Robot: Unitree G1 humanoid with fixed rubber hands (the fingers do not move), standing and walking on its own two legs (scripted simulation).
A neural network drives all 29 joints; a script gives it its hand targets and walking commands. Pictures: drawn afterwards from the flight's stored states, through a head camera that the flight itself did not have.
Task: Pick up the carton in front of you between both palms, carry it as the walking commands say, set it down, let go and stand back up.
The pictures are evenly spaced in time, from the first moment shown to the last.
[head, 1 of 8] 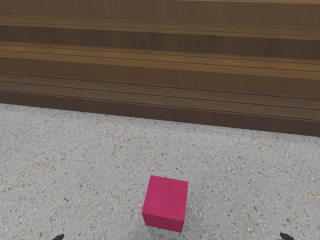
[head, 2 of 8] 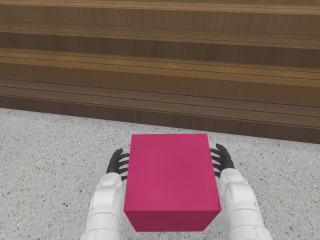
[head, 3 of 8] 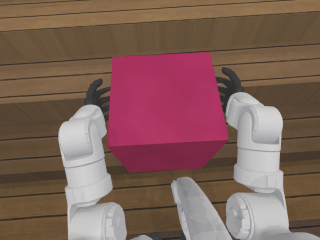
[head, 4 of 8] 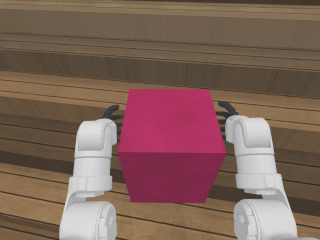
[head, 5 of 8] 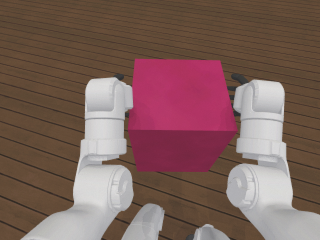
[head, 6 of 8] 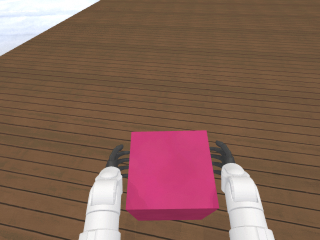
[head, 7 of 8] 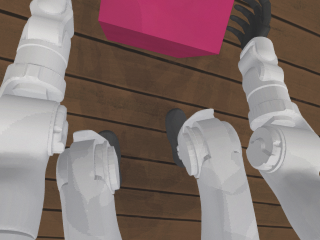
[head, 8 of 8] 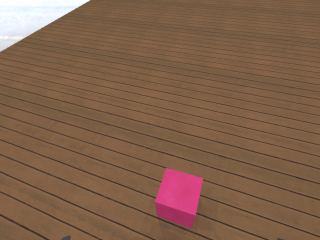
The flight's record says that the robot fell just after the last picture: no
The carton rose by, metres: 2.40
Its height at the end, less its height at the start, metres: +1.65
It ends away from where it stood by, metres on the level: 5.80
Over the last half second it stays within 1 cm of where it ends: yes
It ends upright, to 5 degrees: yes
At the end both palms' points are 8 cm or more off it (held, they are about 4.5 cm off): yes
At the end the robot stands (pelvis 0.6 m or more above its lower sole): yes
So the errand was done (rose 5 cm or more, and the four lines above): yes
